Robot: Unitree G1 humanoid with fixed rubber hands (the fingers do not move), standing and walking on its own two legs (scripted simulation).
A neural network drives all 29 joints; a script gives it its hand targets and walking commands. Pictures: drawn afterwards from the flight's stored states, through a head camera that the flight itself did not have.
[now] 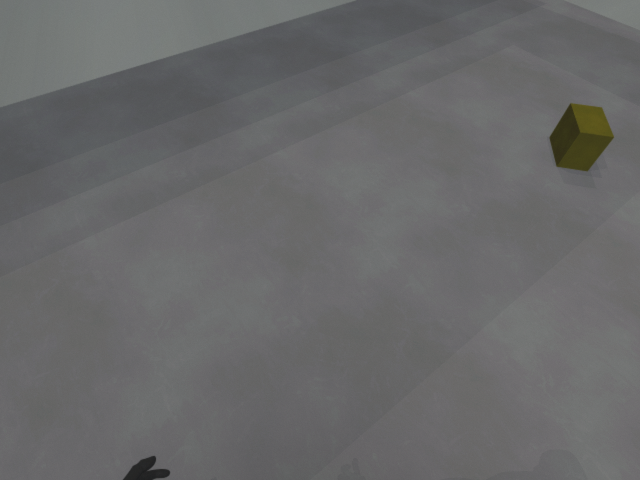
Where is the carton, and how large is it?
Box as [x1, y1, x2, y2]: [549, 103, 613, 170]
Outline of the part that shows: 570,103 549,137 556,165 562,167 587,170 613,136 601,107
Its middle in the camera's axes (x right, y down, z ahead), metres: +1.23 -0.47 +1.83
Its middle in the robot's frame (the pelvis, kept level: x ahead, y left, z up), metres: +1.56 -1.28 -0.67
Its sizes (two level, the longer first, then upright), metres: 0.227 0.142 0.202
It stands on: the floor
